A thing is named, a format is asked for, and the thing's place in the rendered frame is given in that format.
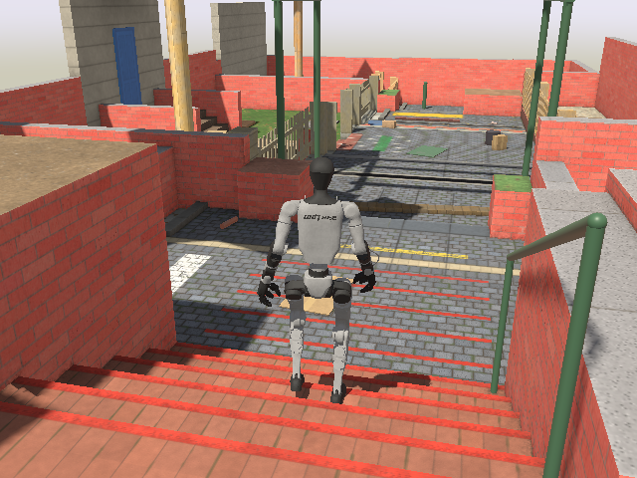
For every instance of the robot left upper arm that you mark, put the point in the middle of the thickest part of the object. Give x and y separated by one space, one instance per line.
289 209

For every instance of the robot right upper arm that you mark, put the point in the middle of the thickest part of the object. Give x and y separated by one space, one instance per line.
351 211

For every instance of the robot right hand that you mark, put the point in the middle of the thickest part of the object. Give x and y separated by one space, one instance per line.
362 279

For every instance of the robot left hand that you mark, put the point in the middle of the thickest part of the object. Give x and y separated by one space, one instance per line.
263 290

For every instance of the robot left forearm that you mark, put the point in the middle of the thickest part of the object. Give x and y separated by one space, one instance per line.
271 266

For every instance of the robot right forearm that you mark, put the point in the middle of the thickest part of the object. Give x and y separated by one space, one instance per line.
365 262

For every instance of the humanoid robot head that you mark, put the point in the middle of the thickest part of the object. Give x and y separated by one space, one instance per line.
321 172

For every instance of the robot left foot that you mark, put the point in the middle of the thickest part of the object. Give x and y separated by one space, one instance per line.
296 383

